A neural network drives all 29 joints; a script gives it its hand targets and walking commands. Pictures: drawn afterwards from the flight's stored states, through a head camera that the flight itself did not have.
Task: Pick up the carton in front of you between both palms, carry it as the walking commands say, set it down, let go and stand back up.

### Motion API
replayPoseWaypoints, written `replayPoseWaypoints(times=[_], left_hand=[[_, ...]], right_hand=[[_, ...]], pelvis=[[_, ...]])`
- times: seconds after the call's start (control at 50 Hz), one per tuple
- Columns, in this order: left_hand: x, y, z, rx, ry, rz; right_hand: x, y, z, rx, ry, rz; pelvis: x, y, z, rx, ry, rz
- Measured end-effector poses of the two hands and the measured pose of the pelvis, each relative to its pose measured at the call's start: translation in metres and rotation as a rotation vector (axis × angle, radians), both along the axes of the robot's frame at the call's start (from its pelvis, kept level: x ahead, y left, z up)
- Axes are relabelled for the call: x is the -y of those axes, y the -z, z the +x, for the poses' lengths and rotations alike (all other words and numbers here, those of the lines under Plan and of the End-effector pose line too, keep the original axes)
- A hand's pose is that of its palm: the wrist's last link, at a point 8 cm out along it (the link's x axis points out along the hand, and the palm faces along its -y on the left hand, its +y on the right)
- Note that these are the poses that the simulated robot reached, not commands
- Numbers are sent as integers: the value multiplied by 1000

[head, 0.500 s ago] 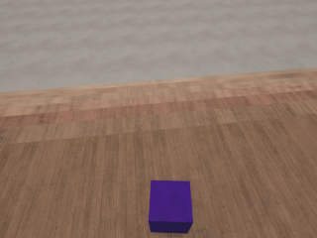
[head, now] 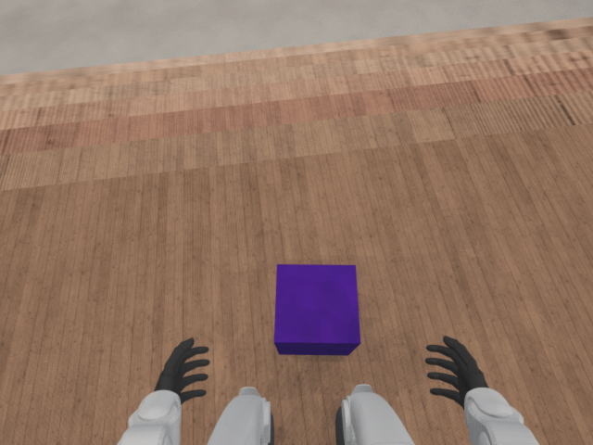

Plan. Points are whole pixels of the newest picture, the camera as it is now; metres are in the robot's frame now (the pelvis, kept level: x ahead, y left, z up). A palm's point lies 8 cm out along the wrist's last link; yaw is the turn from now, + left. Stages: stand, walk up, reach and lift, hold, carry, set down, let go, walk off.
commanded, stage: reach and lift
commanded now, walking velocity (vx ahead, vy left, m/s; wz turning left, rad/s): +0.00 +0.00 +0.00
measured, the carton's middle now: (314, 312) +0.40 -0.03 -0.59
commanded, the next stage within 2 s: none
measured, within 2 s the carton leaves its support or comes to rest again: neither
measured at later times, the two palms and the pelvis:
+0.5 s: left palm (211, 263) +0.40 +0.16 -0.15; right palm (436, 265) +0.38 -0.23 -0.15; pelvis -0.06 -0.01 -0.07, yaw +0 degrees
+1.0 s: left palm (231, 285) +0.41 +0.16 -0.34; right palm (405, 288) +0.40 -0.23 -0.34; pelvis -0.05 +0.00 -0.18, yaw +0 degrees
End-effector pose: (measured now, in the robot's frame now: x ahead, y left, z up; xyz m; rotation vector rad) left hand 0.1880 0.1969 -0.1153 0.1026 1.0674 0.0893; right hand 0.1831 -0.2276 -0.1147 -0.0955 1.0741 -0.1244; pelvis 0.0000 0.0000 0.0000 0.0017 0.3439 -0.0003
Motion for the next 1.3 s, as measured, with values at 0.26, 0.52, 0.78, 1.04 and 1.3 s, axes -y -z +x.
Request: replayPoseWaypoints(times=[0.26,0.52,0.78,1.04,1.3], left_hand=[[15,13,116,204,8,-3],[33,38,216,388,-12,-6],[35,98,244,400,2,-13],[33,248,222,363,-5,-18],[38,348,224,355,-13,-18]], right_hand=[[2,13,112,210,-2,13],[2,38,208,398,37,15],[2,96,235,412,39,12],[0,245,213,367,54,0],[-5,347,215,365,66,10]], pelvis=[[4,41,-45,-82,1,5],[6,71,-63,-274,-2,4],[7,94,-44,-484,-3,6],[2,202,-59,-558,-1,6],[-1,301,-97,-404,-4,7]])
